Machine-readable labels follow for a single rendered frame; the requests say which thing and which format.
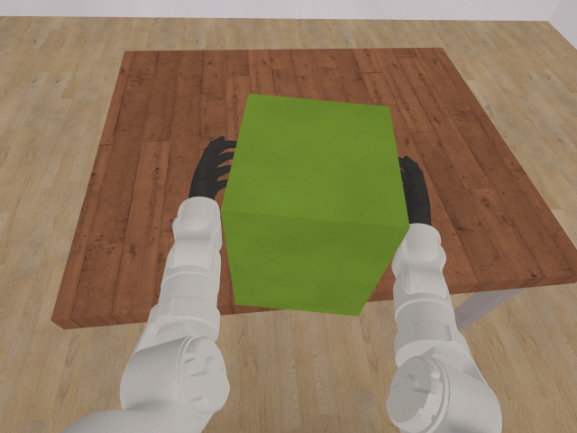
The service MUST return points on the carton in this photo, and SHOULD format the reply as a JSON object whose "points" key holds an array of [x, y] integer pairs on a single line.
{"points": [[314, 207]]}

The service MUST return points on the left robot hand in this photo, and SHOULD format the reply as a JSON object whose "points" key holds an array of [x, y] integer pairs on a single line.
{"points": [[204, 182]]}

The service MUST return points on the table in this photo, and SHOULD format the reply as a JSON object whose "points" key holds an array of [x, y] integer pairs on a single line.
{"points": [[497, 232]]}

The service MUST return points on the right robot upper arm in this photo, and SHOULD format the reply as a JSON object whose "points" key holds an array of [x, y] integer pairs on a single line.
{"points": [[427, 395]]}

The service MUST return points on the right robot hand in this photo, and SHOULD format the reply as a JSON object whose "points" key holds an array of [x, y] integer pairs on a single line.
{"points": [[415, 191]]}

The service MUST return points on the left robot upper arm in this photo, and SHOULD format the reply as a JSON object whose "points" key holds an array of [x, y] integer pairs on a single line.
{"points": [[174, 387]]}

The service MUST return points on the left robot forearm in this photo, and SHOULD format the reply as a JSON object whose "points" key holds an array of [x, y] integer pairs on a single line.
{"points": [[191, 279]]}

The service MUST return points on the right robot forearm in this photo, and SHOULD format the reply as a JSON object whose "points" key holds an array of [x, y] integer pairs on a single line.
{"points": [[422, 303]]}

